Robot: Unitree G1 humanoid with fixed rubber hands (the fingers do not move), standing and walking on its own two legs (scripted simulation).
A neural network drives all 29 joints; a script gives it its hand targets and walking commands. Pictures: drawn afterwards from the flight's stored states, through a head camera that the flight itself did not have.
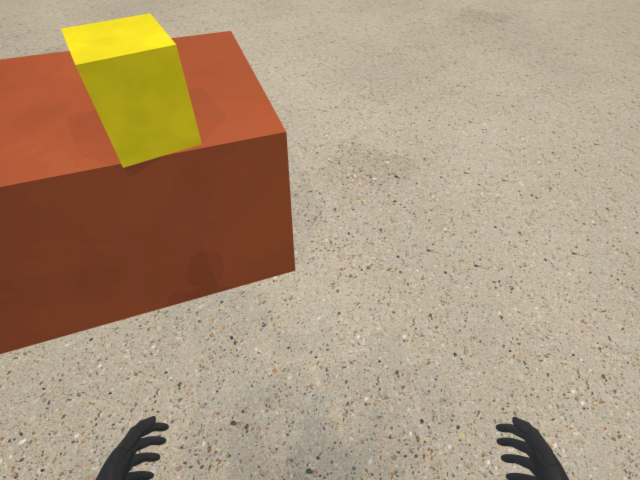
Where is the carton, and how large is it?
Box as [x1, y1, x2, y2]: [61, 13, 201, 167]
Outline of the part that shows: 149,13 61,29 76,67 123,167 201,143 176,45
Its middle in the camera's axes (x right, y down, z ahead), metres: -0.45 -0.37 +0.95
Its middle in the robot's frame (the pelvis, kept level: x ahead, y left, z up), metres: +0.97 +0.46 +0.00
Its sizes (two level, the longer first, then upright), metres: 0.210 0.200 0.250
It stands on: a pedestal, 0.62 m high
